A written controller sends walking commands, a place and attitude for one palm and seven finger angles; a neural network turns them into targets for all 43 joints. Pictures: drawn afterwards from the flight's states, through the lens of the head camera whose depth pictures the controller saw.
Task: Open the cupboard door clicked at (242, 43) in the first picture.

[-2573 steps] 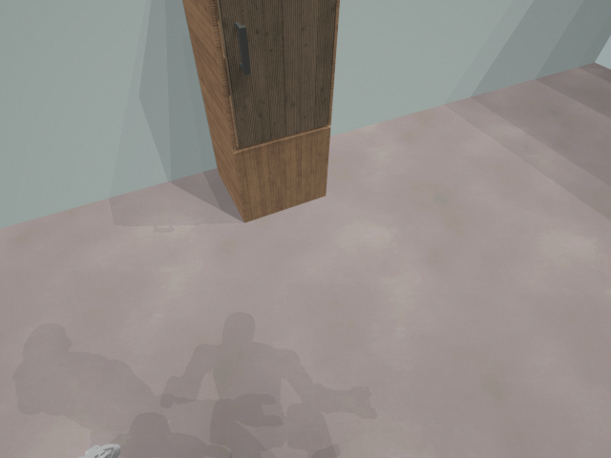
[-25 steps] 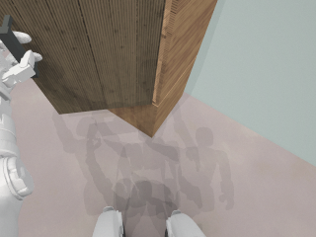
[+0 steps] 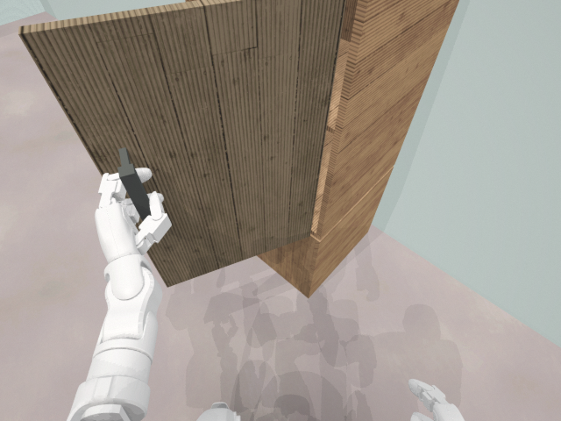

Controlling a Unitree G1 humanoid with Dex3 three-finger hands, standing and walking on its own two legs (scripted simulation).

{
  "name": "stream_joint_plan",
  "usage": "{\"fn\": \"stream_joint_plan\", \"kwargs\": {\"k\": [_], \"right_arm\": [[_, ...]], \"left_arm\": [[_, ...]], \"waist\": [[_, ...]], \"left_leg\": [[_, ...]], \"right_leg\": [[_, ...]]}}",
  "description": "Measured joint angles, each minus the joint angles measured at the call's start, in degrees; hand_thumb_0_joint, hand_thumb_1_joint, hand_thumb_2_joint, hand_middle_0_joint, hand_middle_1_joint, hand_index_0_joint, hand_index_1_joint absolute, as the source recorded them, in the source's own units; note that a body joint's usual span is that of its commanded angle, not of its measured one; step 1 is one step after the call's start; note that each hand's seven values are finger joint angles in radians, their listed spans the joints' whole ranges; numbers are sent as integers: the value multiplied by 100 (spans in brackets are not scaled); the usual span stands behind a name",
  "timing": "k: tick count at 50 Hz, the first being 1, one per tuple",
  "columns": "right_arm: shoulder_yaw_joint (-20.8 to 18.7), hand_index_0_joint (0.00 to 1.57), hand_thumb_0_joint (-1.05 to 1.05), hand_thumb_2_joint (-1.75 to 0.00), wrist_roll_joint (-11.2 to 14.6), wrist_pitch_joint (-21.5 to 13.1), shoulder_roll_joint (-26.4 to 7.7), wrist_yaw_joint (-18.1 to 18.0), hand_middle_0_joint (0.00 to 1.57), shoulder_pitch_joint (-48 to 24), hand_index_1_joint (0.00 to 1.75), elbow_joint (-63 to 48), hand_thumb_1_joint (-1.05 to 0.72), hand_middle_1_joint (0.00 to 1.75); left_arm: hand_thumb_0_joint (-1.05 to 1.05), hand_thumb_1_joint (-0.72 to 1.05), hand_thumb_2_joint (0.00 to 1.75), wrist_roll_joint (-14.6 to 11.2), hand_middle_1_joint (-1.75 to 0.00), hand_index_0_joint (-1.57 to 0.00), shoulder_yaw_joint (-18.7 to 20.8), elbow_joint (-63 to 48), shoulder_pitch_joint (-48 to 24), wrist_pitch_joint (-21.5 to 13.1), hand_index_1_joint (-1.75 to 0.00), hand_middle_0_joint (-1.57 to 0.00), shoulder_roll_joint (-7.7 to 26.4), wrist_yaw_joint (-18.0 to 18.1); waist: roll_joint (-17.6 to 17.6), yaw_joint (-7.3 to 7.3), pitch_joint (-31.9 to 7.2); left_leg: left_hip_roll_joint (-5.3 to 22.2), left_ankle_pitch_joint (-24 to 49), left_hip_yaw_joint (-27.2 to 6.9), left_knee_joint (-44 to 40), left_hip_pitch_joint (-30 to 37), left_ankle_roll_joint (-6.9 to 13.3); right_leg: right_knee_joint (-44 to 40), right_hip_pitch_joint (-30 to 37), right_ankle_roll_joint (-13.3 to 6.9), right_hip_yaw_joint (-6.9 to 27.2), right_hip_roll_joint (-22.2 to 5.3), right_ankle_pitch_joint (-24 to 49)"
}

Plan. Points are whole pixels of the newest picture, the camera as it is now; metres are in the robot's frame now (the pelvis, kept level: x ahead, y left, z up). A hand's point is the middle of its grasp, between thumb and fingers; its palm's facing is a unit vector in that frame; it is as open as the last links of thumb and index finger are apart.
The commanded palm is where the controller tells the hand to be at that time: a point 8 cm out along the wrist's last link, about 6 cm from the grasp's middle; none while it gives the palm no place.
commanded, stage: pull the door open along its arc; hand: left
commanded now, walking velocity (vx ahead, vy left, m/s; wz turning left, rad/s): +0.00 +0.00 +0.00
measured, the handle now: (139, 192) +0.43 +0.23 +0.07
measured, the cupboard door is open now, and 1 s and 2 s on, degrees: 65 87 88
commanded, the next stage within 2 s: open thumb and fingers to let go in 0.32 s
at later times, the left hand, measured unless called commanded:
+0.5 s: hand (218, 279) +0.29 +0.09 +0.07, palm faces +0.38 -0.92 +0.00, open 6.1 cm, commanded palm +0.25 +0.14 +0.07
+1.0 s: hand (215, 272) +0.30 +0.10 +0.07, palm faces +0.36 -0.93 +0.01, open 13.3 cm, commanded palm +0.26 +0.14 +0.07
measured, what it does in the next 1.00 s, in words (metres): stands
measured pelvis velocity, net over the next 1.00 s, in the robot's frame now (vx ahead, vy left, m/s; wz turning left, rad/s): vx -0.02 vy -0.02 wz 0.05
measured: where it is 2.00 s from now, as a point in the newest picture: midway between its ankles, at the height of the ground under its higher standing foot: outside the picture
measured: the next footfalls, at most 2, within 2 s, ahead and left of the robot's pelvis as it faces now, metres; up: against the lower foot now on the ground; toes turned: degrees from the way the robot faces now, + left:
none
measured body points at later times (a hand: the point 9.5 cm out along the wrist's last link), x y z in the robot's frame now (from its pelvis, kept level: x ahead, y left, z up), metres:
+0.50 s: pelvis +0.00 -0.02 +0.00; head +0.02 -0.04 +0.45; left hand +0.26 +0.14 +0.07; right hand +0.17 -0.25 -0.10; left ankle +0.03 +0.14 -0.68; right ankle -0.05 -0.13 -0.68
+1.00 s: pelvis -0.02 -0.02 +0.00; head +0.01 -0.04 +0.45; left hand +0.28 +0.14 +0.07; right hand +0.15 -0.25 -0.11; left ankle +0.03 +0.14 -0.68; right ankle -0.05 -0.13 -0.68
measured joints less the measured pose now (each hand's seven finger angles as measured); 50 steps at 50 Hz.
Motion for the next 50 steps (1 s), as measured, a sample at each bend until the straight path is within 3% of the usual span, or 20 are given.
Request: {"fn": "stream_joint_plan", "kwargs": {"k": [12, 20, 25, 29, 34, 45, 50], "right_arm": [[-62, 20, 1, -90, -53, -59, -18, -64, 20, 45, 30, 149, -91, 30], [-108, 20, 1, -90, -108, -146, -49, -51, 20, -6, 30, -15, -91, 30], [-83, 20, 1, -90, -187, -167, -11, -152, 20, -220, 30, 49, -91, 30], [-62, 20, 1, -90, -174, -145, 40, -198, 20, -357, 30, 128, -91, 30], [-21, 20, 1, -90, -155, -156, 70, -210, 20, -337, 30, 138, -91, 30], [-18, 20, 1, -90, -161, -116, 39, -249, 20, -232, 30, 293, -91, 30], [-42, 20, 1, -90, -153, -107, 13, -268, 20, -231, 30, 360, -91, 30]], "left_arm": [[-1, 71, 77, 88, -132, -29, -1069, -1093, 1455, -240, -132, -33, -516, 296], [-1, 71, 76, 383, -132, -30, -1818, -1961, 2389, -163, -132, -32, -894, 659], [-1, 70, 78, 647, -133, -31, -1946, -1822, 2203, -215, -132, -34, -893, 925], [0, 65, 78, 543, -133, -34, -1865, -1590, 1929, -185, -132, -35, -802, 855], [1, 47, 71, 430, -131, -35, -1854, -1500, 1850, -164, -131, -36, -813, 782], [1, -17, 44, 449, -123, -32, -1804, -1212, 1614, -289, -124, -34, -808, 792], [0, -37, 36, 423, -115, -30, -1766, -1074, 1480, -334, -115, -33, -775, 784]], "waist": [[40, 154, 135], [41, 182, 168], [15, 222, 186], [28, 248, 190], [62, 272, 194], [51, 264, 220], [43, 251, 232]], "left_leg": [[-61, 89, -101, -253, 538, -104], [-102, 103, -97, -307, 677, -132], [-129, 90, -168, -165, 539, -143], [-127, 98, -211, -109, 473, -171], [-130, 134, -228, -153, 504, -168], [-136, 189, -215, -189, 486, -145], [-134, 210, -207, -186, 463, -136]], "right_leg": [[-112, 522, -110, -119, -39, -36], [-48, 617, -147, -124, -80, -98], [149, 491, -180, -188, -97, -177], [226, 430, -204, -225, -89, -194], [190, 461, -213, -242, -86, -164], [171, 429, -200, -227, -92, -112], [164, 405, -185, -216, -90, -80]]}}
